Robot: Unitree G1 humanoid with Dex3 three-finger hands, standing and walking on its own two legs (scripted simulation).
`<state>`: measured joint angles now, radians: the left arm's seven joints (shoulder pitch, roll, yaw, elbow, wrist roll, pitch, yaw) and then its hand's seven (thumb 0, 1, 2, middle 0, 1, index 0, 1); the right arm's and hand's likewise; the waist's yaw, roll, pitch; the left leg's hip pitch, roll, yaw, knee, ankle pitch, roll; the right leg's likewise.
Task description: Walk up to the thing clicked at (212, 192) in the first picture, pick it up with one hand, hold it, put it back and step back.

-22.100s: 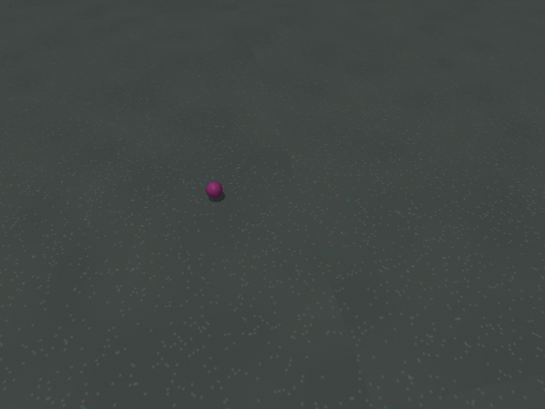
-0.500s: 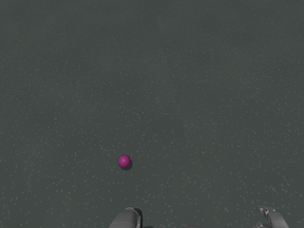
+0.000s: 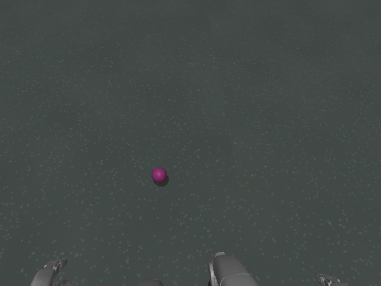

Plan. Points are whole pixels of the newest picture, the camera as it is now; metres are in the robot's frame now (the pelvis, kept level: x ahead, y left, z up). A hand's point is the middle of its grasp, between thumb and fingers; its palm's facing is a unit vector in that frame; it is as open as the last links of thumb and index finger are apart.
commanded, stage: walk up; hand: left
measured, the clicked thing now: (159, 175) +0.69 +0.15 -0.71
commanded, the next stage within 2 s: stand in 1.38 s
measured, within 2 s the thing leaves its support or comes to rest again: neither
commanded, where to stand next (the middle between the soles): +0.30 -0.05 m, yaw -5 degrees
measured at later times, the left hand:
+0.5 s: hand out of the picture -0.02 +0.27 -0.13, palm faces -0.05 -0.92 -0.40, open 7.4 cm
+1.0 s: hand out of the picture -0.03 +0.26 -0.14, palm faces -0.04 -0.95 -0.32, open 7.4 cm
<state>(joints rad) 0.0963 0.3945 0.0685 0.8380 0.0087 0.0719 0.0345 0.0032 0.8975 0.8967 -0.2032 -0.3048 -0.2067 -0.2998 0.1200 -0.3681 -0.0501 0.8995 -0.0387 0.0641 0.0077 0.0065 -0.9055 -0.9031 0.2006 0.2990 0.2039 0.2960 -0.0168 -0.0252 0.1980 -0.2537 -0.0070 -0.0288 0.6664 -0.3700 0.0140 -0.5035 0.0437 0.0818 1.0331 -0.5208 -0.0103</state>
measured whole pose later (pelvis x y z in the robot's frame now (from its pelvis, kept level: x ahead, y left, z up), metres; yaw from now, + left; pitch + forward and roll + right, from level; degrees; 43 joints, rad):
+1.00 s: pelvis -0.11 +0.01 +0.02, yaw -4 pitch -2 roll +0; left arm 0.15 0.35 0.04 1.08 0.01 -0.01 -0.02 0.01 0.90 0.90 -0.20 -0.30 -0.20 -0.30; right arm 0.14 -0.34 -0.02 1.07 -0.02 -0.02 0.00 0.01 -0.90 -0.90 0.20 0.30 0.20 0.30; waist 0.01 0.00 0.04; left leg -0.15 0.01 -0.05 0.44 -0.25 -0.02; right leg -0.17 0.01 0.02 0.41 -0.21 0.00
